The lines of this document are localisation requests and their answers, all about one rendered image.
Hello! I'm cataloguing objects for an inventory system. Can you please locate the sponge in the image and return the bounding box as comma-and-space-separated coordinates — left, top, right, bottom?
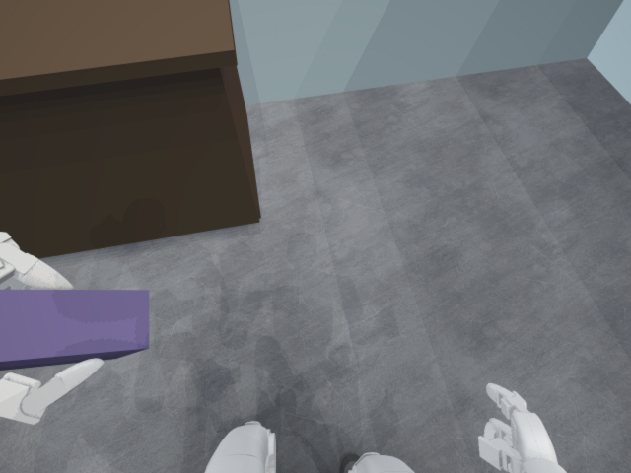
0, 290, 149, 371

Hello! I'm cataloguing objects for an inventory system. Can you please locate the right robot hand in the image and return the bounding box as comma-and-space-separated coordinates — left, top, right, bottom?
478, 383, 558, 473

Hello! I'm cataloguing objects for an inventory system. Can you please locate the table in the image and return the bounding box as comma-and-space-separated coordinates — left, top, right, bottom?
0, 0, 261, 259

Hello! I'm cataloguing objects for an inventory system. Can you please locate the left robot hand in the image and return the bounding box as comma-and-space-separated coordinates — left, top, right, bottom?
0, 232, 105, 425

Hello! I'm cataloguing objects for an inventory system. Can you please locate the robot right shin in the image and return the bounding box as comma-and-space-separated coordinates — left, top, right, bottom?
354, 452, 379, 466

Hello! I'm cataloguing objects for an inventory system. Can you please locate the robot left thigh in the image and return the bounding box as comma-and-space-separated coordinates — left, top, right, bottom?
204, 425, 276, 473

